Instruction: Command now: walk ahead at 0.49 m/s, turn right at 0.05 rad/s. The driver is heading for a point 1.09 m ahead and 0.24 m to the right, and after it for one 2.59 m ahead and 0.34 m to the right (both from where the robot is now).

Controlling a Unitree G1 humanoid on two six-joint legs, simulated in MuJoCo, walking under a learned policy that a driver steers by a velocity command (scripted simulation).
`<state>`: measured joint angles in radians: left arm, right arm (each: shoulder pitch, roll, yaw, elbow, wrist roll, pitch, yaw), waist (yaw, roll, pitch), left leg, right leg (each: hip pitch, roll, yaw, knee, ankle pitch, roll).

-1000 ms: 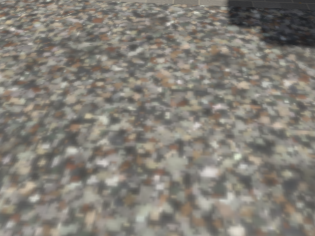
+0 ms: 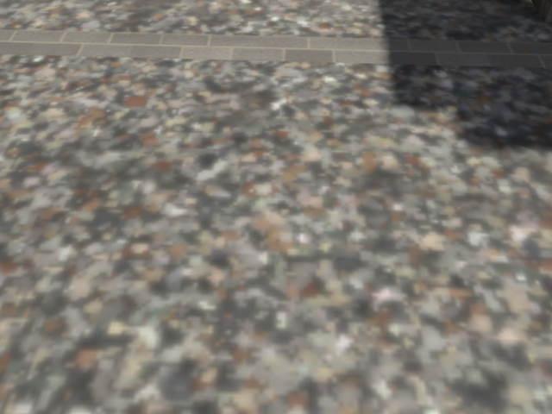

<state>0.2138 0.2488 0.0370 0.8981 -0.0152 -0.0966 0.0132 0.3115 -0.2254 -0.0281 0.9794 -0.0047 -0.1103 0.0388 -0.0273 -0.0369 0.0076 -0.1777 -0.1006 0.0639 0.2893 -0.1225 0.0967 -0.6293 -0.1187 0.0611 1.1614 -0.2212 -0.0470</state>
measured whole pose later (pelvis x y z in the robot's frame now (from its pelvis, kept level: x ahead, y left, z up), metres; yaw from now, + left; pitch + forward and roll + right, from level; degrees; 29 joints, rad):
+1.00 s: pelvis +0.58 -0.12 -0.01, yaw -21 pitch +2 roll +1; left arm 0.32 0.27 0.04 0.80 -0.01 -0.07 0.00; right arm 0.20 -0.26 -0.05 0.80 0.00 -0.12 0.03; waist 0.00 -0.03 0.00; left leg -0.32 -0.06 0.03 0.45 -0.16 0.06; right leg -0.43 0.01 0.06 1.17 -0.36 -0.05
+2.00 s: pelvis +1.07 -0.26 -0.03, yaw +0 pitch +2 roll -1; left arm 0.27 0.29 0.07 0.85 -0.02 -0.08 0.01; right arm 0.12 -0.28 -0.08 0.69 0.02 -0.04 0.04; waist 0.02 0.00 0.06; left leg -0.50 -0.03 0.04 0.67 -0.20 0.10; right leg -0.20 -0.07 -0.07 1.06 -0.51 0.03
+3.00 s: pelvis +1.63 -0.21 -0.02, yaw +5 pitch +3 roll -1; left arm 0.42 0.29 0.06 0.90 -0.02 -0.05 0.00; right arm 0.02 -0.24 -0.04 0.66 0.00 -0.11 0.03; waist 0.09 0.00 0.02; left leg -0.47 0.02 -0.01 0.49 -0.05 0.03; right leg -0.03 0.01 0.06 0.47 -0.45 -0.01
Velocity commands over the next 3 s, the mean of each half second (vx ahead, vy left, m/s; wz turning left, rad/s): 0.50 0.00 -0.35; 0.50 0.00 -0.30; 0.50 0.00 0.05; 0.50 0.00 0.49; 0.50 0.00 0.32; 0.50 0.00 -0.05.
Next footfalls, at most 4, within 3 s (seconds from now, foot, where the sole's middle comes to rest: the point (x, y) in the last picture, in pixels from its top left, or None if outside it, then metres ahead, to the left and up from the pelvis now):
0.34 right None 0.35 -0.18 -0.78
0.86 left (307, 346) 0.69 -0.07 -0.78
1.38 right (416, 282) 0.88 -0.40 -0.78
1.94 left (333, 200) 1.20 -0.19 -0.78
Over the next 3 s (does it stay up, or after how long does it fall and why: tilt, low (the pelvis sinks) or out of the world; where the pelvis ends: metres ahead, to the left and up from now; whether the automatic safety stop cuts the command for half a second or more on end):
stays up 1.63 -0.21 -0.02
